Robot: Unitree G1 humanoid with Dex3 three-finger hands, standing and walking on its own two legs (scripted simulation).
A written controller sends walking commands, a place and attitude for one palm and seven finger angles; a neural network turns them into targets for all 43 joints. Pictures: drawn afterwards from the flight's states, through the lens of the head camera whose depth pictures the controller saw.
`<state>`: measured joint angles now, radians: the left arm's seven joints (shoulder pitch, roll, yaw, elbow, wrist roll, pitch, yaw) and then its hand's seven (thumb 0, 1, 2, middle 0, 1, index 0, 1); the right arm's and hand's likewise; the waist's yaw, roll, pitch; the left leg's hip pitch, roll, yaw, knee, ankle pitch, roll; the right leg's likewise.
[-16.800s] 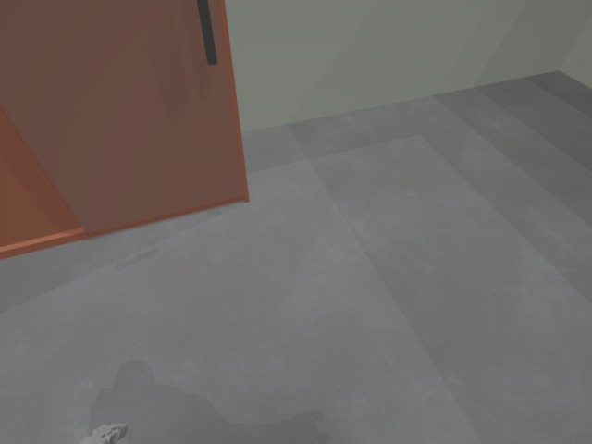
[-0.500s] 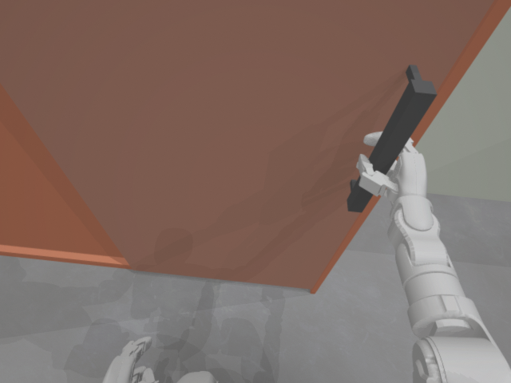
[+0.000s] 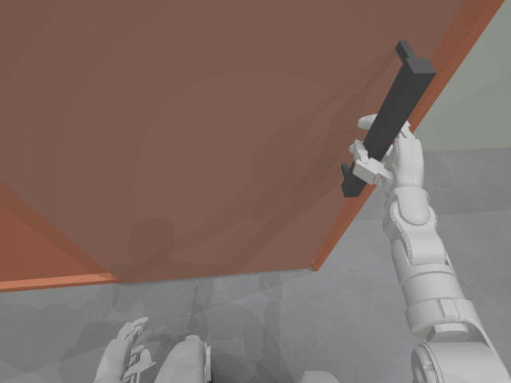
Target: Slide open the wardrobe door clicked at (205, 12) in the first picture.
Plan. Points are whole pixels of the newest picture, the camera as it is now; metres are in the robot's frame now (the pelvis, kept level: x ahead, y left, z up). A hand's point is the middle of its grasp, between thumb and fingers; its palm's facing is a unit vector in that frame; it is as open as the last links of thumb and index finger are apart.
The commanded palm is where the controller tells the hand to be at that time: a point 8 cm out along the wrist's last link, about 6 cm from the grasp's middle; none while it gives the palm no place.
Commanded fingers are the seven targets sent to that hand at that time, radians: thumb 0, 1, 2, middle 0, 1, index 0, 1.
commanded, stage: step sideways, sliding the door along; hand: right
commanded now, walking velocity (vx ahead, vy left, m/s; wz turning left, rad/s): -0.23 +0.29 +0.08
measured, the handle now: (372, 132) +0.46 -0.20 +0.10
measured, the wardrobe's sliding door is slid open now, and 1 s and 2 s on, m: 0.03 0.37 0.53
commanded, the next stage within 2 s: stop walking and hold the door there in 1.92 s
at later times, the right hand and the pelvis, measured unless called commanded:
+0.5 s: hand (271, 164) +0.40 -0.04 +0.09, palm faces +0.29 +0.95 -0.08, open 6.3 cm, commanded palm +0.37 -0.01 +0.09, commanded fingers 0.00 -0.90 -0.90 0.45 1.40 0.45 1.40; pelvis +0.05 +0.16 +0.00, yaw -3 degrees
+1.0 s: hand (133, 178) +0.38 +0.16 +0.09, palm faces +0.09 +0.99 -0.10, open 6.4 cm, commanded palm +0.36 +0.15 +0.09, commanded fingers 0.00 -0.90 -0.90 0.45 1.40 0.45 1.40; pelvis +0.04 +0.28 +0.01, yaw +1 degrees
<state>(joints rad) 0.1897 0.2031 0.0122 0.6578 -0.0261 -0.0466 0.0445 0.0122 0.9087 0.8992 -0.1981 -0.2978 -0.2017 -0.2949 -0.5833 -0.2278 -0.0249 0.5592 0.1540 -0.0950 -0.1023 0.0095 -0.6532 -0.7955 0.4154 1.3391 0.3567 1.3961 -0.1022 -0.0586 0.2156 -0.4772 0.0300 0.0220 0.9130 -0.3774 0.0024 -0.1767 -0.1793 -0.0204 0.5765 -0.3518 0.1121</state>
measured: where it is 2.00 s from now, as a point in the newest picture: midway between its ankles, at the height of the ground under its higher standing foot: outside the picture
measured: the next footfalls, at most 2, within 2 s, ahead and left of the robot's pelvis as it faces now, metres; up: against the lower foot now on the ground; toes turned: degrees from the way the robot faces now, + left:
left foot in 0.10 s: +0.14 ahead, +0.18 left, +0.00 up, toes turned +3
right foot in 0.28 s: +0.04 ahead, -0.07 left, +0.00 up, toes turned -12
